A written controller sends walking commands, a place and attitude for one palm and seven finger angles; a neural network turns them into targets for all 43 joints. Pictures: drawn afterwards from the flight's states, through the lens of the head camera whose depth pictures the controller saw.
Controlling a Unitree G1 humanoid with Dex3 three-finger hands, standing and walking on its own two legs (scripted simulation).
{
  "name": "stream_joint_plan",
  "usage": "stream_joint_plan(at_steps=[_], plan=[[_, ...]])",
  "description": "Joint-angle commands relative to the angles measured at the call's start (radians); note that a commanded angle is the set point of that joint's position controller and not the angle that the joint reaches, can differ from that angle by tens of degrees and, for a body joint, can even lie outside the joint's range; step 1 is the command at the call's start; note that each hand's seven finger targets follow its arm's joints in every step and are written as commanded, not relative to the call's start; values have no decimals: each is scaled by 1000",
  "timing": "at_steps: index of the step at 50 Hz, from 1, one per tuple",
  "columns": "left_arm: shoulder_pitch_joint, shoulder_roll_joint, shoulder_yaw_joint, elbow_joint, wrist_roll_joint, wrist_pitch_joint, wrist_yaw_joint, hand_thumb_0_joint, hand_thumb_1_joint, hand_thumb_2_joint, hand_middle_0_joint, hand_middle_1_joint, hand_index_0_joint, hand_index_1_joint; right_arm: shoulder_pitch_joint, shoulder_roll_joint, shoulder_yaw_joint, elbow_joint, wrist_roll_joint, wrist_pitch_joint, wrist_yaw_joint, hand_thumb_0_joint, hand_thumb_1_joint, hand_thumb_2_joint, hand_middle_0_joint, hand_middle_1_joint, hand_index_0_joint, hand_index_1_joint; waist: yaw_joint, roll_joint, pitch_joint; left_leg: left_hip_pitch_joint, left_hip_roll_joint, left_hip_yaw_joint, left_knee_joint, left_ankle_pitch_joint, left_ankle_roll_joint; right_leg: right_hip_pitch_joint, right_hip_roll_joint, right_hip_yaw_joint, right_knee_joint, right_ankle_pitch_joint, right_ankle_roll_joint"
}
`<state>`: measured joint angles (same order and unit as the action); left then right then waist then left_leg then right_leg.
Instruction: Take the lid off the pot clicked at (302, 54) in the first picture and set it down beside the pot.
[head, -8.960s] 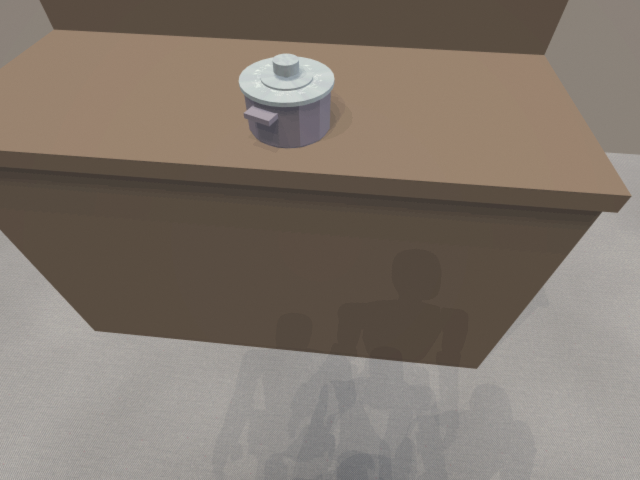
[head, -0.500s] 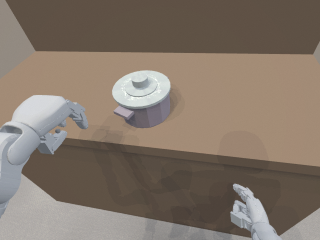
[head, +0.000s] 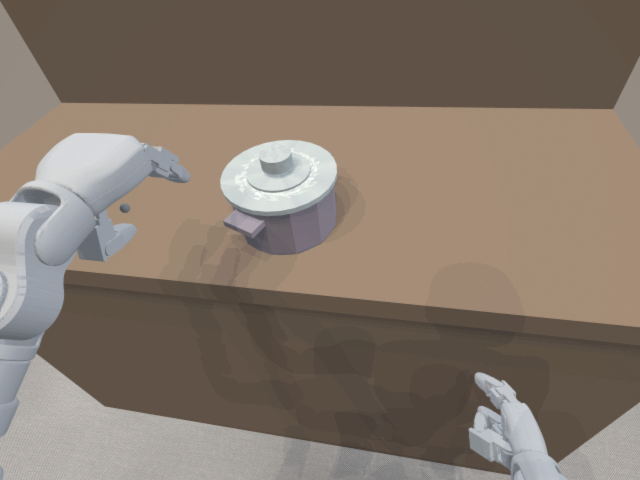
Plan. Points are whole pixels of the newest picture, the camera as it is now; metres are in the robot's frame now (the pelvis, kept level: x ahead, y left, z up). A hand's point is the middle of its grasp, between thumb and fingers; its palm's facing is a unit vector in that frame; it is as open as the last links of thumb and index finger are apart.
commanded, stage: move the open hand above the knob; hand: left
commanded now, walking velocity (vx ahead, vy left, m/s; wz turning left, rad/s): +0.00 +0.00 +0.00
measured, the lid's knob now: (276, 159) +0.49 +0.13 +0.16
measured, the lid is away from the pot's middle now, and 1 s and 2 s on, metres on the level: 0.00 0.00 0.00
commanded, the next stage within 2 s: none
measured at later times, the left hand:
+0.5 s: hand (176, 178) +0.36 +0.20 +0.23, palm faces -0.06 +0.01 -1.00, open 10.0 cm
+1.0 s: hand (220, 155) +0.40 +0.16 +0.23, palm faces -0.05 +0.00 -1.00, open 10.0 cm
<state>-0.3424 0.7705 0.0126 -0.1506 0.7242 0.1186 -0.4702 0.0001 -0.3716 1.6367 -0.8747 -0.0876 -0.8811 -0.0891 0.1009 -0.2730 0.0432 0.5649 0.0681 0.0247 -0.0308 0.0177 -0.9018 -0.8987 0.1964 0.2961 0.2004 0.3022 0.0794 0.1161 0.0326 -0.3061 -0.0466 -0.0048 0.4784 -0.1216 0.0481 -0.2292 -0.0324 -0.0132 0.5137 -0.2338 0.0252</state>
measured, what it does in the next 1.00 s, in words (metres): stands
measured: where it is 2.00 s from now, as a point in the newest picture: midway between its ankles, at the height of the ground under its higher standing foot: outside the picture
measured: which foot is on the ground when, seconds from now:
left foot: down 0.00-1.00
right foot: down 0.00-1.00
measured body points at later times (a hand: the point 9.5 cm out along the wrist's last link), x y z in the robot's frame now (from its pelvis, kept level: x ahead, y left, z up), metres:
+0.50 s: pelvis +0.03 -0.01 +0.00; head +0.03 -0.06 +0.45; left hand +0.36 +0.20 +0.28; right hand +0.25 -0.23 -0.09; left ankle +0.09 +0.09 -0.73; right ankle +0.03 -0.14 -0.73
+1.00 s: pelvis +0.04 -0.02 +0.00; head +0.04 -0.07 +0.45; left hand +0.39 +0.16 +0.29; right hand +0.26 -0.23 -0.09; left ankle +0.09 +0.09 -0.73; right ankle +0.03 -0.14 -0.73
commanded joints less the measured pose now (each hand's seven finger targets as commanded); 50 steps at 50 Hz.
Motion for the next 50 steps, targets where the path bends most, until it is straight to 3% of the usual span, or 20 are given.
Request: stream_joint_plan(at_steps=[1,4,7,9,10,12,14,17,20,22,23,27,30,32,35,38,41,47,48,50], plan=[[-373,253,174,-66,28,13,40,0,-378,1646,-864,-81,-864,-81,-170,-102,-35,-172,3,-61,1,0,-900,-900,200,300,200,300,-3,-43,-232,153,30,-64,-121,-177,-11,-57,43,-36,-103,-92,-42],[-366,213,139,-138,17,12,24,0,-378,1646,-864,-81,-864,-81,-181,-97,-34,-198,9,-62,14,0,-900,-900,200,300,200,300,-2,-46,-272,177,24,-51,-102,-121,-7,-33,38,-33,-105,-46,-41],[-358,279,205,-153,20,20,33,0,-378,1646,-864,-81,-864,-81,-174,-107,-33,-196,4,-66,17,0,-900,-900,200,300,200,300,-7,-31,-304,208,22,-46,-75,-56,-4,-20,49,-26,-92,-1,-50],[-421,260,172,-80,30,31,23,0,-378,1646,-864,-81,-864,-81,-167,-106,-30,-184,7,-52,12,0,-900,-900,200,300,200,300,-12,-87,-247,165,22,-40,-90,-81,-6,-39,41,-37,-112,-31,-37],[-441,250,158,-75,31,31,20,0,-378,1646,-864,-81,-864,-81,-172,-108,-30,-180,2,-52,10,0,-900,-900,200,300,200,300,-12,-63,-248,166,17,-36,-88,-81,-3,-43,41,-35,-116,-32,-39],[-432,271,184,-114,25,31,24,0,-378,1646,-864,-81,-864,-81,-169,-109,-33,-194,6,-58,14,0,-900,-900,200,300,200,300,-13,-43,-307,217,13,-39,-62,-22,1,-20,46,-24,-95,24,-49],[-462,206,117,-161,23,35,12,0,-378,1646,-864,-81,-864,-81,-181,-94,-33,-204,8,-56,20,0,-900,-900,200,300,200,300,-8,-39,-340,224,9,-36,-67,11,-1,3,36,-30,-91,53,-42],[-390,266,193,-92,24,54,16,0,-378,1646,-864,-81,-864,-81,-162,-114,-37,-189,6,-47,25,0,-900,-900,200,300,200,300,-10,-72,-313,217,9,-29,-44,42,3,-3,43,-21,-91,93,-50],[-478,183,95,-94,32,59,2,0,-378,1646,-864,-81,-864,-81,-183,-103,-31,-192,8,-34,27,0,-900,-900,200,300,200,300,-17,-70,-279,192,8,-25,-65,10,1,-20,37,-35,-100,64,-41],[-456,216,135,-155,25,60,11,0,-378,1646,-864,-81,-864,-81,-185,-105,-34,-206,12,-41,33,0,-900,-900,200,300,200,300,-17,-51,-349,246,4,-27,-35,76,5,8,43,-21,-76,125,-52],[-486,179,91,-160,33,63,-1,0,-378,1646,-864,-81,-864,-81,-180,-95,-30,-198,3,-30,35,0,-900,-900,200,300,200,300,-14,-39,-368,235,-1,-24,-49,87,5,21,43,-30,-82,131,-47],[-461,238,157,-64,41,91,17,0,-378,1646,-864,-81,-864,-81,-169,-113,-34,-184,8,-18,37,0,-900,-900,200,300,200,300,-20,-96,-308,220,8,-22,-37,78,3,-3,45,-24,-83,132,-52],[-534,146,56,-72,46,96,6,0,-378,1646,-864,-81,-864,-81,-187,-98,-28,-192,10,-6,39,0,-900,-900,200,300,200,300,-21,-87,-286,194,5,-17,-57,57,1,-8,37,-33,-89,115,-46],[-507,186,103,-109,42,100,13,0,-378,1646,-864,-81,-864,-81,-188,-104,-33,-204,11,-13,44,0,-900,-900,200,300,200,300,-20,-66,-355,247,3,-14,-25,111,7,14,40,-16,-72,170,-56],[-545,175,79,-77,59,112,6,0,-378,1646,-864,-81,-864,-81,-179,-101,-30,-193,8,1,45,0,-900,-900,200,300,200,300,-17,-88,-332,208,5,-12,-46,93,3,17,37,-28,-78,153,-49],[-558,162,71,-125,59,113,4,0,-378,1646,-864,-81,-864,-81,-175,-93,-30,-201,4,4,53,0,-900,-900,200,300,200,300,-15,-64,-402,239,-1,-13,-33,153,6,49,41,-24,-64,201,-54],[-579,124,31,-55,65,131,3,0,-378,1646,-864,-81,-864,-81,-178,-95,-29,-191,13,12,52,0,-900,-900,200,300,200,300,-27,-99,-309,207,7,-9,-46,91,0,-5,35,-30,-76,152,-48],[-613,144,51,-100,60,131,14,0,-378,1646,-864,-81,-864,-81,-190,-101,-33,-203,15,8,58,0,-900,-900,200,300,200,300,-30,-67,-381,259,6,-15,-19,150,6,18,40,-19,-53,201,-61],[-632,104,9,-63,71,138,6,0,-378,1646,-864,-81,-864,-81,-172,-87,-29,-193,8,18,56,0,-900,-900,200,300,200,300,-29,-100,-383,236,0,-7,-35,138,7,30,42,-27,-62,192,-53],[-651,127,23,17,79,150,9,0,-378,1646,-864,-81,-864,-81,-168,-98,-30,-178,11,23,51,0,-900,-900,200,300,200,300,-31,-130,-308,198,7,-5,-47,74,3,-3,36,-28,-79,145,-50]])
